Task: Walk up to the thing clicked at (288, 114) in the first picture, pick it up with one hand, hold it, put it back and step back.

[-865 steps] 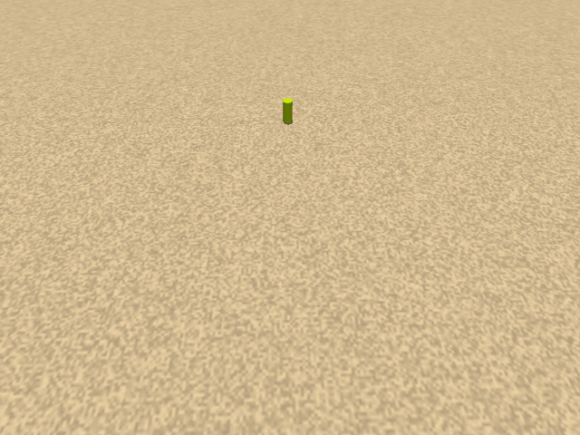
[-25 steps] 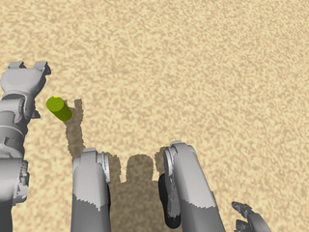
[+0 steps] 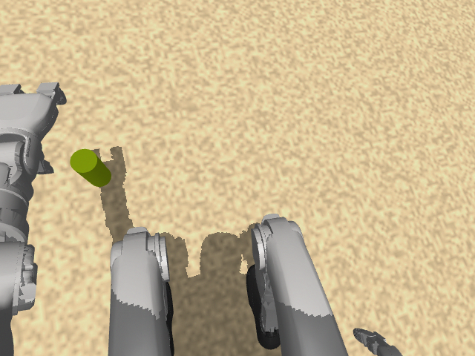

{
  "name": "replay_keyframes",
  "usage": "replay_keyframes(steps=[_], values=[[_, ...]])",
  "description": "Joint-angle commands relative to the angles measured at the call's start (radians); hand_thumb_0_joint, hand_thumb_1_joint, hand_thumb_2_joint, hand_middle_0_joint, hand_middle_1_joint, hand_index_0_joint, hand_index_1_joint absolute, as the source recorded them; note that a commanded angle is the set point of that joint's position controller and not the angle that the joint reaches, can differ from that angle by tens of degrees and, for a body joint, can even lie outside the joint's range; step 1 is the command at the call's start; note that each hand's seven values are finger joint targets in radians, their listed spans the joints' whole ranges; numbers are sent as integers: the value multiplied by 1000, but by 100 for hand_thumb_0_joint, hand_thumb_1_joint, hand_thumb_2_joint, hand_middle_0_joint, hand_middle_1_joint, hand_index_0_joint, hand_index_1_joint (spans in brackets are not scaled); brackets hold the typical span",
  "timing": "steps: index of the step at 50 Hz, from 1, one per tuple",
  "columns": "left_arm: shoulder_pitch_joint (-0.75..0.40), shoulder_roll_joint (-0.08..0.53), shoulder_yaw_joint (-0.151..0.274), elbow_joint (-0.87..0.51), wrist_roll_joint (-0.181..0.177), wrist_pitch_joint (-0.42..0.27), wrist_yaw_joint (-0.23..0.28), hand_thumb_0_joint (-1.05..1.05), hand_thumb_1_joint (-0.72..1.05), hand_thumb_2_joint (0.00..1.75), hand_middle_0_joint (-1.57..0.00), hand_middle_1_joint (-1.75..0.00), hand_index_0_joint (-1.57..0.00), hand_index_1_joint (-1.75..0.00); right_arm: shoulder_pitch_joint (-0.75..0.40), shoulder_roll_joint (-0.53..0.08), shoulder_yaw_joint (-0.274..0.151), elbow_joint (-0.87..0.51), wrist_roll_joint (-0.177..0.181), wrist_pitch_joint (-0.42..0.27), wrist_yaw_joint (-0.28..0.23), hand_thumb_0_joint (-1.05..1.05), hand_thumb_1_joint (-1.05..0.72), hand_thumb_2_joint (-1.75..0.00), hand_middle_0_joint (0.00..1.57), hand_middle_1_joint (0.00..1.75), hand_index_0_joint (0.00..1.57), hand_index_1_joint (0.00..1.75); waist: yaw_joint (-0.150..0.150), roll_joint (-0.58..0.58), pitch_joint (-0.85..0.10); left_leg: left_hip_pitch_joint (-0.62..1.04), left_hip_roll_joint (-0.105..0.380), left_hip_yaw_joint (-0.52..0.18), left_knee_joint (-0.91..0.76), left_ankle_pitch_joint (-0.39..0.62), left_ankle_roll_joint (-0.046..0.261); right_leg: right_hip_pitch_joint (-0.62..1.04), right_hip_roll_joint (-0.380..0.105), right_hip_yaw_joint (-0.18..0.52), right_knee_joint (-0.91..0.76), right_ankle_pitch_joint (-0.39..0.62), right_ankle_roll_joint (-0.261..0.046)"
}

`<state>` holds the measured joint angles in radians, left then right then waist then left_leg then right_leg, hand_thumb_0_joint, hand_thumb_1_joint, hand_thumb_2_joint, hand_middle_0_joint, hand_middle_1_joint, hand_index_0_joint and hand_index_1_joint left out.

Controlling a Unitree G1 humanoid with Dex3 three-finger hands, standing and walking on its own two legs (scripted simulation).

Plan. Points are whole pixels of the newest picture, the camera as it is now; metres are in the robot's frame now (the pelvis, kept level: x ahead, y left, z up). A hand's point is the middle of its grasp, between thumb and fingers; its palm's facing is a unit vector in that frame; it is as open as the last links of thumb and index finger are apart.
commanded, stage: withdraw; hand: left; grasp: from above
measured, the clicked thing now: (92, 169) +0.49 +0.29 -0.35
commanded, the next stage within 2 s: none
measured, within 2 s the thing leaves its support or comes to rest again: neither
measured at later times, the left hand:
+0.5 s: hand (42, 142) +0.48 +0.30 -0.13, palm faces -0.36 -0.02 -0.93, open 13.1 cm
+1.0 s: hand (47, 144) +0.47 +0.30 -0.13, palm faces -0.34 -0.02 -0.94, open 13.1 cm
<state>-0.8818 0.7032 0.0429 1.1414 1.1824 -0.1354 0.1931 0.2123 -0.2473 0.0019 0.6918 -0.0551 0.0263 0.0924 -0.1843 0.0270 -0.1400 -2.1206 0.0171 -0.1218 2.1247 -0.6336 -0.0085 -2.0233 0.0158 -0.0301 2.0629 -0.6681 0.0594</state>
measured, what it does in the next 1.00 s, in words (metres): stands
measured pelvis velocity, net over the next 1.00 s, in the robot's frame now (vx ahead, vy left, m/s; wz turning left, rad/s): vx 0.00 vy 0.00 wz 0.00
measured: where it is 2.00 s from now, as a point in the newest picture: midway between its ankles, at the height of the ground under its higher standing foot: (214, 328)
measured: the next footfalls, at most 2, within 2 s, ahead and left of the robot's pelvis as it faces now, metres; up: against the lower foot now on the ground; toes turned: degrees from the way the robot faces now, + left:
none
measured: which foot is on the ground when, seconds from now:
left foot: down 0.00-1.00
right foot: down 0.00-1.00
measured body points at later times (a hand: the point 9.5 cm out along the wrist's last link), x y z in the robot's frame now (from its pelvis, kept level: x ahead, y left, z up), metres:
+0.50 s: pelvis +0.00 +0.00 -0.01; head +0.22 +0.07 +0.38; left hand +0.49 +0.30 -0.07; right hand +0.08 -0.28 -0.11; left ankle +0.09 +0.13 -0.38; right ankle +0.10 -0.14 -0.38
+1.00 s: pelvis +0.00 +0.00 -0.01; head +0.21 +0.07 +0.38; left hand +0.49 +0.29 -0.08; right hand +0.07 -0.28 -0.11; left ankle +0.09 +0.13 -0.38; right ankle +0.10 -0.14 -0.38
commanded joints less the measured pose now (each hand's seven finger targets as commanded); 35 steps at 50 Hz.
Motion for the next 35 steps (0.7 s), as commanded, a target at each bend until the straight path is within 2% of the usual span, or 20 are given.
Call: replay_keyframes(steps=[1,3,6,7,9,10,12,15,18,19,22,24,25,26,28,30,31,32,33,35], values=[[-269,127,-28,-175,-47,40,-5,0,-38,87,-20,-85,-21,-85,196,-231,-94,-39,11,-7,-13,0,-91,-90,20,30,20,30,-5,238,-674,642,-7,40,-330,82,28,282,23,-84,-273,153,-96],[-278,167,-20,-234,-61,45,-19,0,-35,85,-22,-84,-23,-83,186,-229,-95,-43,18,-2,-18,0,-91,-90,20,30,20,30,11,230,-676,615,-8,53,-327,80,32,318,26,-75,-290,150,-97],[-174,86,-58,-141,-80,50,-29,0,-31,81,-24,-81,-25,-80,157,-215,-83,-37,24,0,-18,0,-90,-90,20,30,20,30,0,124,-555,541,-7,53,-319,73,38,314,29,-73,-303,145,-93],[-186,86,-60,-144,-84,44,-24,0,-31,81,-25,-81,-26,-80,151,-211,-76,-32,24,-3,-19,0,-90,-90,20,30,20,30,-3,113,-535,520,-7,61,-307,88,41,314,31,-71,-302,158,-93],[-225,129,-39,-127,-65,25,1,0,-31,81,-25,-81,-26,-80,142,-207,-61,-28,21,-9,-20,0,-90,-90,20,30,20,30,-3,112,-528,474,-12,76,-286,111,45,331,31,-64,-293,177,-92],[-209,144,-32,-64,-49,19,16,0,-29,79,-26,-79,-28,-78,134,-207,-56,-22,17,-13,-18,0,-90,-90,20,30,20,30,3,87,-509,460,-12,80,-274,106,47,320,34,-61,-295,170,-91],[-290,177,-18,-58,-15,-8,52,0,-29,79,-27,-79,-28,-78,129,-209,-46,-17,8,-22,-17,0,-90,-90,20,30,20,30,-13,109,-497,438,-14,82,-253,90,46,279,33,-60,-273,156,-94],[-400,264,34,-54,47,-34,111,0,-33,82,-23,-82,-24,-81,127,-218,-42,-5,-9,-38,-14,0,-91,-90,20,30,20,30,-5,220,-559,516,-12,75,-245,94,30,228,25,-65,-220,159,-100],[-449,273,56,-63,59,-31,145,0,-36,84,-23,-83,-23,-83,139,-230,-53,-6,-23,-51,-7,0,-91,-90,20,30,20,30,-8,310,-651,618,-10,66,-256,109,14,212,17,-78,-198,172,-100],[-449,292,73,-88,57,-24,151,0,-37,85,-22,-83,-22,-83,140,-235,-61,-10,-22,-52,-8,0,-91,-90,20,30,20,30,0,347,-692,652,-10,62,-269,114,10,217,13,-81,-190,175,-101],[-449,303,75,-169,35,16,133,0,-38,86,-22,-83,-22,-83,154,-252,-88,-33,-14,-44,-10,0,-91,-90,20,30,20,30,9,402,-804,753,-6,52,-301,130,6,251,11,-83,-203,187,-102],[-412,253,40,-180,5,49,91,0,-38,86,-22,-83,-22,-83,174,-242,-95,-33,-8,-32,-8,0,-91,-90,20,30,20,30,-2,351,-827,734,-8,69,-284,153,20,304,21,-77,-244,208,-96],[-383,239,33,-174,-8,63,70,0,-37,86,-22,-83,-22,-83,183,-239,-98,-31,-6,-25,-11,0,-91,-90,20,30,20,30,-3,320,-811,692,-10,73,-288,134,25,315,23,-76,-256,193,-95],[-308,198,11,-126,-27,76,44,0,-35,86,-23,-82,-23,-82,187,-230,-98,-34,-7,-19,-11,0,-91,-90,20,30,20,30,-7,267,-760,655,-11,73,-292,109,29,321,27,-75,-273,171,-92],[-285,156,-22,-175,-66,79,-2,0,-31,81,-25,-80,-26,-79,183,-226,-103,-34,2,-11,-15,0,-90,-90,20,30,20,30,-4,236,-691,601,-9,70,-307,61,35,321,27,-71,-297,134,-92],[-214,101,-60,-169,-82,81,-46,0,-31,81,-25,-80,-26,-79,177,-224,-100,-38,15,-2,-16,0,-90,-90,20,30,20,30,-8,184,-628,573,-8,53,-326,50,36,321,29,-78,-294,127,-93],[-217,106,-59,-200,-91,72,-57,0,-30,80,-25,-80,-26,-79,165,-224,-99,-38,21,0,-17,0,-90,-90,20,30,20,30,-4,176,-617,559,-7,49,-324,64,37,325,29,-77,-290,140,-94],[-182,108,-58,-167,-99,69,-63,0,-30,80,-26,-79,-26,-78,161,-220,-93,-44,23,1,-16,0,-90,-90,20,30,20,30,0,119,-592,539,-6,52,-313,71,42,340,34,-75,-299,142,-92],[-175,106,-59,-168,-107,58,-65,0,-30,80,-25,-80,-26,-79,153,-215,-83,-43,26,2,-16,0,-90,-90,20,30,20,30,-8,96,-563,505,-7,58,-302,86,45,347,33,-73,-299,156,-90],[-187,136,-41,-149,-97,27,-47,0,-30,80,-25,-80,-26,-79,139,-209,-64,-34,24,-1,-17,0,-90,-90,20,30,20,30,-5,79,-510,456,-10,69,-274,113,49,340,31,-65,-289,177,-88]])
